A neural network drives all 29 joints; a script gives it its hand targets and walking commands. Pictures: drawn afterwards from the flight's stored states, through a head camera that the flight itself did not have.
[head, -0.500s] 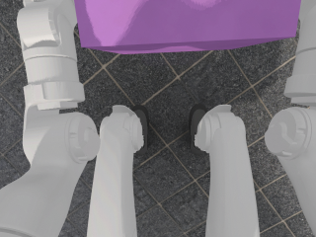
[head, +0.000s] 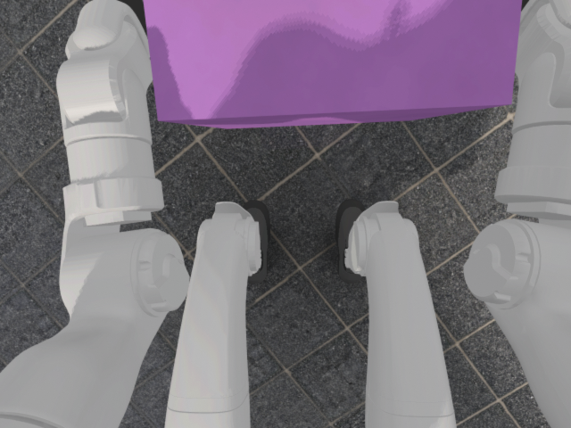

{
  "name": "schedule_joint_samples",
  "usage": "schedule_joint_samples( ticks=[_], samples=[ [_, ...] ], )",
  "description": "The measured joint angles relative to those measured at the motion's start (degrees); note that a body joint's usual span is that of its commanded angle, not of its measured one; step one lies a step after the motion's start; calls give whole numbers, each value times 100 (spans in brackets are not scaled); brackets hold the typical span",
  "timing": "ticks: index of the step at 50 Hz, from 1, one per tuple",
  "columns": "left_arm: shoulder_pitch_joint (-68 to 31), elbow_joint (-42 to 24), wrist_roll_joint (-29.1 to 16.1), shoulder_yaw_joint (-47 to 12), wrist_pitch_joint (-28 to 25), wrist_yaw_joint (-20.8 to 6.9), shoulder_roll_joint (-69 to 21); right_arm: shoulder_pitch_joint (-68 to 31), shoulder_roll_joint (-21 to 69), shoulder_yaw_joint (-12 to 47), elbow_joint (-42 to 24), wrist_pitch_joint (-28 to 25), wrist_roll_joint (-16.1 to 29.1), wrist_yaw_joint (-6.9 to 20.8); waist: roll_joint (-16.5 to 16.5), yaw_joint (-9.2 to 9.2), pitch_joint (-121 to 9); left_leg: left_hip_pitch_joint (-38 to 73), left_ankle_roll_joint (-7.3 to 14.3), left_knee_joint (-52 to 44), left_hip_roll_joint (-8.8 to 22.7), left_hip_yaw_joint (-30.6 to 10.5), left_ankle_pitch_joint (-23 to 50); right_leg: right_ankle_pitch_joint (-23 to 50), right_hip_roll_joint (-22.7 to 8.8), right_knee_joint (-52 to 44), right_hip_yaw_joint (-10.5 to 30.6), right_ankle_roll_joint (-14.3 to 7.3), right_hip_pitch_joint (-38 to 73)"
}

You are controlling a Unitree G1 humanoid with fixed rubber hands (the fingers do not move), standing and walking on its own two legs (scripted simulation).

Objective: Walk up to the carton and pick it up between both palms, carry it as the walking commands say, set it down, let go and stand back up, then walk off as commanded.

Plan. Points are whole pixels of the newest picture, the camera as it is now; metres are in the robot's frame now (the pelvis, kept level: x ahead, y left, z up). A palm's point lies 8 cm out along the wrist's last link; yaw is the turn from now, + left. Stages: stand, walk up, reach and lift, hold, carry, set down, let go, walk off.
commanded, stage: reach and lift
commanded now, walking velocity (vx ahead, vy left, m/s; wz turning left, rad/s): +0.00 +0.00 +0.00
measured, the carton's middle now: out of the picture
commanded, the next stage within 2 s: none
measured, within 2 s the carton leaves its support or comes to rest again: neither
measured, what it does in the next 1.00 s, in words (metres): rises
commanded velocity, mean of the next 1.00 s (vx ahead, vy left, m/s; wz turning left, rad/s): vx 0.00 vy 0.00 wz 0.00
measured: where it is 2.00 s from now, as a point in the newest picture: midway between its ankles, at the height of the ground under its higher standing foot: (302, 256)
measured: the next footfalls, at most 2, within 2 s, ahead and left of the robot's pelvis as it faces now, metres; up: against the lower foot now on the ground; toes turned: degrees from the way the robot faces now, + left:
none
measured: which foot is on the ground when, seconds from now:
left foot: down 0.00-1.00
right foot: down 0.00-1.00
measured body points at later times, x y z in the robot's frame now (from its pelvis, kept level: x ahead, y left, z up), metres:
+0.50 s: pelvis +0.01 -0.01 +0.06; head +0.32 -0.01 +0.36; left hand +0.52 +0.18 -0.04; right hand +0.52 -0.21 -0.04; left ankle +0.15 +0.12 -0.53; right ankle +0.15 -0.12 -0.53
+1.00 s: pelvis +0.01 -0.01 +0.11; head +0.29 -0.01 +0.46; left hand +0.49 +0.18 +0.04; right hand +0.50 -0.21 +0.04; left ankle +0.15 +0.12 -0.53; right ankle +0.15 -0.12 -0.53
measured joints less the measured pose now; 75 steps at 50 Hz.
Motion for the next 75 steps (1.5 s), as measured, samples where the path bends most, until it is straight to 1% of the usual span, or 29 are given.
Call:
schedule_joint_samples(
  ticks=[11,17,28,36,43,53,57,62,65,69,75],
  samples=[
    [469,-279,30,-8,-25,-34,-192,512,174,-18,-319,-29,-40,63,-33,-3,2,632,-6,-547,8,19,116,125,23,-539,30,5,615],
    [709,-372,87,42,-70,-67,-303,709,256,-27,-378,-61,-75,104,-73,30,-2,1036,-17,-869,26,69,177,192,50,-820,86,-4,974],
    [1090,-459,100,80,-145,-146,-409,1086,449,-30,-535,-106,-177,128,-86,63,-5,1706,-66,-1462,35,39,343,344,71,-1380,67,-49,1624],
    [1351,-479,208,73,-178,-238,-473,1380,602,-66,-608,-136,-226,135,-134,100,-4,2254,-96,-1932,46,12,474,471,90,-1842,49,-78,2168],
    [1603,-575,251,44,-189,-288,-540,1657,731,-89,-730,-167,-268,151,-122,72,-23,2700,-109,-2292,33,-52,577,564,82,-2227,-7,-90,2648],
    [2029,-633,372,46,-218,-353,-709,2080,838,-44,-786,-180,-340,210,-96,83,-148,3381,-98,-2901,28,-53,743,732,85,-2845,3,-81,3336],
    [2321,-466,455,89,-233,-379,-824,2366,954,-115,-589,-217,-452,267,-106,82,-714,3365,-97,-3165,15,-56,823,801,74,-3094,4,-82,3318],
    [2899,-174,697,248,-176,-507,-1076,2996,1157,-179,-362,-148,-720,378,-82,84,-1926,3235,-102,-3514,10,-99,879,850,73,-3460,-32,-92,3210],
    [3178,13,834,324,-218,-598,-1138,3254,1301,-262,-202,-171,-881,420,-59,38,-2425,3399,-94,-3717,5,-138,863,834,72,-3684,-65,-96,3396],
    [3487,85,970,360,-264,-717,-1181,3538,1446,-279,-179,-165,-1002,442,-44,3,-2739,3817,-83,-4020,15,-156,841,826,87,-4016,-74,-90,3831],
    [3903,46,1028,338,-311,-805,-1248,3955,1591,-199,-304,-161,-1101,456,-31,-36,-2867,4493,-79,-4529,7,-172,868,852,81,-4546,-81,-73,4525]
  ],
)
